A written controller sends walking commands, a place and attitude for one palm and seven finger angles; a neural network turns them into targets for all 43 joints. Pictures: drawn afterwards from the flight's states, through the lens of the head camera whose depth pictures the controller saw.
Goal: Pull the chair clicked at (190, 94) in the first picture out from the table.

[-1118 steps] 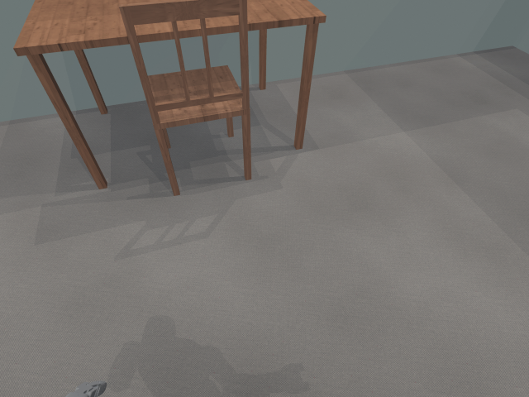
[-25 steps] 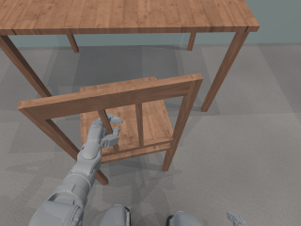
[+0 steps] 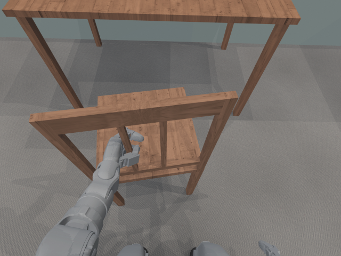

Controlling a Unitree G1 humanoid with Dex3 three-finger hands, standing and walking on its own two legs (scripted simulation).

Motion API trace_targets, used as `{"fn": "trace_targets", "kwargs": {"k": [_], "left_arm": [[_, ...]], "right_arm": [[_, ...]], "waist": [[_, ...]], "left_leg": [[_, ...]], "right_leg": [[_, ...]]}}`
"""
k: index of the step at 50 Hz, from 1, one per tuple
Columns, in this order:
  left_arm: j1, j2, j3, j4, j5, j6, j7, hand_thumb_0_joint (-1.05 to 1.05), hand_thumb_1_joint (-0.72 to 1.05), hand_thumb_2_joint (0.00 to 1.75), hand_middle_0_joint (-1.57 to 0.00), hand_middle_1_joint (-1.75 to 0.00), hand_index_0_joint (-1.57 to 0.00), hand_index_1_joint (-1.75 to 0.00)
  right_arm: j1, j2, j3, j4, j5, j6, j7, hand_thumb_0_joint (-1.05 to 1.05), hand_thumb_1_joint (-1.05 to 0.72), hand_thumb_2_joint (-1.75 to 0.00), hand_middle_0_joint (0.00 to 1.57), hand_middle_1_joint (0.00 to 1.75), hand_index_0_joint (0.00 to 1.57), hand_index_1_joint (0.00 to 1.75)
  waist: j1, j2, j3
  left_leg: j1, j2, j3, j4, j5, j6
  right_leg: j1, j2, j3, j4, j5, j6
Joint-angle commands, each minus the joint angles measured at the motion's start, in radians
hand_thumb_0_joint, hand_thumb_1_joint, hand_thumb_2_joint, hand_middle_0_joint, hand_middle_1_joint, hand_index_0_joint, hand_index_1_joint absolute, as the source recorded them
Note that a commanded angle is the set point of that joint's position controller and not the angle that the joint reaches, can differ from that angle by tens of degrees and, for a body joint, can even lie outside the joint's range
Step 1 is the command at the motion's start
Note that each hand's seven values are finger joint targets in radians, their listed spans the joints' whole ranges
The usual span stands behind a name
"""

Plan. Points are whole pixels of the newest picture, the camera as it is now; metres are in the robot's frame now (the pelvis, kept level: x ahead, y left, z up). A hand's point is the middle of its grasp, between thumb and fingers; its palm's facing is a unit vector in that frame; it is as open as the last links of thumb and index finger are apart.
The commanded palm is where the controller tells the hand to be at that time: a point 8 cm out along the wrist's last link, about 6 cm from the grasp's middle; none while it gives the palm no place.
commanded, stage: step backward, pulling the chair out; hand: left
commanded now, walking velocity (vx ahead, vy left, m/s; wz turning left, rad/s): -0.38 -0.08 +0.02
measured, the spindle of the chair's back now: (129, 150) +0.38 +0.13 -0.09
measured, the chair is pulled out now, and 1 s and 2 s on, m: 0.43 0.64 0.64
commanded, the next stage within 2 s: stop walking, hand still on the chair in 0.32 s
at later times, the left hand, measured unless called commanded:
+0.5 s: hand (127, 206) +0.23 +0.11 -0.06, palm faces -0.06 -0.98 -0.16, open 4.9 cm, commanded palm +0.21 +0.17 -0.05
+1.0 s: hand (116, 244) +0.15 +0.13 -0.06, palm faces -0.08 -0.98 -0.16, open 5.0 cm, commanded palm +0.13 +0.18 -0.05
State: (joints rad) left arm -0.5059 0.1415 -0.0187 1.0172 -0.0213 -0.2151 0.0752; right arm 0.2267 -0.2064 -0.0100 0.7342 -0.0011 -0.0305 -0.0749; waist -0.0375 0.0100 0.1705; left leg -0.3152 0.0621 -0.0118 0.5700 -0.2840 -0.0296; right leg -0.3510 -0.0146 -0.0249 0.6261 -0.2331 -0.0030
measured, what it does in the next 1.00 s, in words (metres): walks backwards: right foot, then right foot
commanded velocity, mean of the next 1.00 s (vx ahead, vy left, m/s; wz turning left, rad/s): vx -0.06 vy -0.01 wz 0.02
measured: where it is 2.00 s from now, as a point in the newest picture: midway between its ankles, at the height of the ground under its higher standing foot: outside the picture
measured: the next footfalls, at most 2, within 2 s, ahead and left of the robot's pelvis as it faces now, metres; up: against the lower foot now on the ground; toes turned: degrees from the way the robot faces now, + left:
right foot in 0.02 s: +0.04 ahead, -0.14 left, +0.00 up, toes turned -2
right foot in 0.50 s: -0.07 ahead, -0.15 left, +0.00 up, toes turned -4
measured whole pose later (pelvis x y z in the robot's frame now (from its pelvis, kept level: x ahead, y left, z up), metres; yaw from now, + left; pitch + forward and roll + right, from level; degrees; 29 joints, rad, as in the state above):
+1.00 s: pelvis -0.12 +0.01 +0.00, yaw -3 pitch -3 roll +0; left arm -0.08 0.14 -0.05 0.75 -0.02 -0.14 0.07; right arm 0.24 -0.20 0.03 0.71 0.01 -0.03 -0.12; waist -0.03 0.00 0.05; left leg -0.26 0.03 0.02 0.50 -0.18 -0.01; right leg -0.19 -0.06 0.02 0.49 -0.24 0.05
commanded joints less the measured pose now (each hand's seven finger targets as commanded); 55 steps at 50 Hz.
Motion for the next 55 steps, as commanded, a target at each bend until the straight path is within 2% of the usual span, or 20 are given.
{"fn": "trace_targets", "kwargs": {"k": [1,2,3,5,6,8,13,15,17,19,21,22,25,28,32,36,41,42,45,55], "left_arm": [[-0.402,0.127,0.013,-0.186,0.062,-0.108,0.004,0.00,0.90,0.90,-0.50,-1.45,-0.50,-1.45],[-0.384,0.152,0.019,-0.175,0.063,-0.110,0.005,0.00,0.90,0.90,-0.50,-1.45,-0.50,-1.45],[-0.377,0.205,0.059,-0.182,0.052,-0.114,0.012,0.00,0.90,0.90,-0.50,-1.45,-0.50,-1.45],[-0.341,0.248,0.095,-0.172,0.041,-0.117,0.017,0.00,0.90,0.90,-0.50,-1.45,-0.50,-1.45],[-0.315,0.258,0.105,-0.171,0.035,-0.106,0.015,0.00,0.90,0.90,-0.50,-1.45,-0.50,-1.45],[-0.244,0.252,0.109,-0.167,0.028,-0.072,0.016,0.00,0.90,0.90,-0.50,-1.45,-0.50,-1.45],[-0.184,0.196,0.074,-0.237,-0.004,-0.015,0.017,0.00,0.90,0.90,-0.50,-1.45,-0.50,-1.45],[-0.216,0.140,0.032,-0.278,-0.009,-0.018,0.008,0.00,0.90,0.90,-0.50,-1.45,-0.50,-1.45],[-0.294,0.108,-0.001,-0.346,0.001,-0.028,0.000,0.00,0.90,0.90,-0.50,-1.45,-0.50,-1.45],[-0.288,0.112,0.012,-0.299,-0.003,-0.022,0.002,0.00,0.90,0.90,-0.50,-1.45,-0.50,-1.45],[-0.325,0.109,0.005,-0.262,0.002,-0.027,0.000,0.00,0.90,0.90,-0.50,-1.45,-0.50,-1.45],[-0.312,0.140,0.011,-0.432,-0.001,-0.035,-0.008,0.00,0.90,0.90,-0.50,-1.45,-0.50,-1.45],[-0.171,0.139,0.007,-0.421,0.006,-0.004,-0.014,0.00,0.90,0.90,-0.50,-1.45,-0.50,-1.45],[-0.101,0.226,0.075,-0.369,-0.006,0.038,0.011,0.00,0.90,0.90,-0.50,-1.45,-0.50,-1.45],[-0.044,0.229,0.090,-0.360,0.001,0.041,0.026,0.00,0.90,0.90,-0.50,-1.45,-0.50,-1.45],[0.004,0.175,0.062,-0.377,0.001,0.030,0.019,0.00,0.90,0.90,-0.50,-1.45,-0.50,-1.45],[0.076,0.127,0.025,-0.399,0.005,0.015,0.009,0.00,0.90,0.90,-0.50,-1.45,-0.50,-1.45],[0.097,0.136,0.024,-0.412,0.006,0.015,0.009,0.00,0.90,0.90,-0.50,-1.45,-0.50,-1.45],[0.142,0.107,0.004,-0.467,0.012,0.009,0.010,0.00,0.90,0.90,-0.50,-1.45,-0.50,-1.45],[0.257,0.116,-0.004,-0.545,0.025,0.035,0.013,0.00,0.90,0.90,-0.50,-1.45,-0.50,-1.45]], "right_arm": [[0.050,-0.164,-0.056,-0.048,-0.003,-0.023,-0.003,0.00,-0.90,-0.90,0.20,0.30,0.20,0.30],[0.063,-0.177,-0.057,-0.038,0.001,-0.016,-0.006,0.00,-0.90,-0.90,0.20,0.30,0.20,0.30],[0.071,-0.172,-0.063,-0.038,0.009,-0.013,-0.015,0.00,-0.90,-0.90,0.20,0.30,0.20,0.30],[0.025,-0.149,-0.059,-0.061,0.023,-0.010,-0.031,0.00,-0.90,-0.90,0.20,0.30,0.20,0.30],[-0.012,-0.139,-0.051,-0.080,0.026,-0.008,-0.034,0.00,-0.90,-0.90,0.20,0.30,0.20,0.30],[-0.034,-0.140,-0.035,-0.091,0.026,-0.003,-0.036,0.00,-0.90,-0.90,0.20,0.30,0.20,0.30],[-0.008,-0.156,-0.019,-0.115,0.029,0.009,-0.053,0.00,-0.90,-0.90,0.20,0.30,0.20,0.30],[-0.024,-0.190,-0.040,-0.142,0.023,0.018,-0.053,0.00,-0.90,-0.90,0.20,0.30,0.20,0.30],[-0.061,-0.162,-0.032,-0.155,0.005,0.029,-0.038,0.00,-0.90,-0.90,0.20,0.30,0.20,0.30],[0.003,-0.162,-0.045,-0.123,0.017,0.023,-0.027,0.00,-0.90,-0.90,0.20,0.30,0.20,0.30],[0.038,-0.181,-0.050,-0.106,0.024,0.005,-0.020,0.00,-0.90,-0.90,0.20,0.30,0.20,0.30],[0.045,-0.181,-0.049,-0.141,0.028,-0.001,-0.017,0.00,-0.90,-0.90,0.20,0.30,0.20,0.30],[-0.004,-0.154,-0.025,-0.166,0.032,-0.008,-0.024,0.00,-0.90,-0.90,0.20,0.30,0.20,0.30],[-0.016,-0.143,-0.023,-0.166,0.047,0.000,-0.039,0.00,-0.90,-0.90,0.20,0.30,0.20,0.30],[-0.048,-0.136,-0.007,-0.127,0.024,-0.007,-0.052,0.00,-0.90,-0.90,0.20,0.30,0.20,0.30],[-0.060,-0.120,0.000,-0.130,0.018,-0.015,-0.055,0.00,-0.90,-0.90,0.20,0.30,0.20,0.30],[-0.071,-0.121,-0.002,-0.138,0.016,-0.017,-0.056,0.00,-0.90,-0.90,0.20,0.30,0.20,0.30],[-0.072,-0.124,-0.002,-0.133,0.015,-0.020,-0.058,0.00,-0.90,-0.90,0.20,0.30,0.20,0.30],[-0.080,-0.116,0.007,-0.153,0.015,-0.033,-0.052,0.00,-0.90,-0.90,0.20,0.30,0.20,0.30],[-0.072,-0.120,0.010,-0.162,0.007,-0.061,-0.046,0.00,-0.90,-0.90,0.20,0.30,0.20,0.30]], "waist": [[-0.025,0.157,-0.432],[-0.030,0.169,-0.446],[-0.034,0.088,-0.526],[-0.021,-0.078,-0.594],[-0.003,-0.116,-0.577],[0.017,-0.127,-0.538],[0.000,-0.167,-0.508],[0.004,0.076,-0.449],[0.010,0.358,-0.396],[0.007,0.234,-0.407],[0.002,0.160,-0.418],[0.006,0.179,-0.435],[0.006,0.171,-0.409],[0.004,-0.110,-0.412],[0.003,-0.058,-0.337],[0.007,-0.129,-0.286],[0.011,-0.064,-0.209],[0.009,-0.003,-0.190],[0.027,0.094,-0.239],[0.029,0.045,-0.339]], "left_leg": [[0.245,0.220,-0.125,0.029,0.834,0.067],[0.206,0.201,-0.100,0.026,0.767,0.050],[0.185,0.168,-0.055,0.032,0.706,0.027],[0.025,0.067,0.001,0.146,0.203,-0.013],[-0.053,0.018,-0.017,0.225,-0.100,-0.016],[-0.103,-0.002,-0.082,0.284,-0.209,-0.012],[0.070,0.028,-0.022,-0.075,0.022,0.007],[0.065,0.192,-0.166,-0.193,0.235,0.101],[-0.051,0.309,-0.298,-0.277,0.162,0.188],[0.104,0.302,-0.258,-0.136,0.464,0.201],[0.223,0.278,-0.217,-0.049,0.574,0.158],[0.225,0.252,-0.193,-0.042,0.517,0.143],[0.149,0.144,-0.101,-0.037,0.232,0.087],[0.111,0.029,0.008,0.011,-0.088,0.027],[0.161,-0.012,0.005,0.022,-0.064,0.034],[0.146,-0.014,-0.015,-0.017,-0.037,0.047],[0.134,0.029,-0.078,-0.122,-0.047,0.066],[0.124,0.039,-0.097,-0.167,-0.053,0.072],[0.095,0.060,-0.128,-0.248,-0.073,0.088],[0.209,0.050,-0.061,-0.184,0.207,0.063]], "right_leg": [[0.155,-0.067,0.052,-0.156,0.323,-0.016],[0.202,-0.094,0.076,-0.152,0.478,-0.023],[0.288,-0.122,0.094,-0.131,0.650,-0.025],[0.418,-0.241,0.190,-0.116,0.914,-0.074],[0.394,-0.307,0.226,-0.145,0.905,-0.101],[0.332,-0.351,0.228,-0.156,0.751,-0.143],[0.240,-0.220,0.103,-0.121,0.407,-0.046],[0.138,-0.061,0.032,-0.011,0.061,0.029],[0.111,-0.018,0.017,0.228,-0.214,0.016],[0.059,-0.018,0.046,0.176,-0.230,0.007],[0.074,-0.014,0.030,-0.044,-0.145,0.008],[0.132,-0.011,0.019,-0.114,-0.077,0.011],[0.192,-0.053,0.038,-0.226,0.056,-0.003],[0.124,-0.152,0.156,-0.281,-0.195,-0.039],[0.022,-0.172,0.157,-0.328,-0.307,-0.044],[0.042,-0.159,0.139,-0.323,-0.285,-0.033],[0.011,-0.099,0.090,-0.292,-0.276,-0.014],[0.017,-0.082,0.062,-0.271,-0.245,-0.006],[0.107,-0.044,0.041,-0.206,-0.124,0.002],[0.146,-0.060,0.044,-0.238,0.075,0.006]]}}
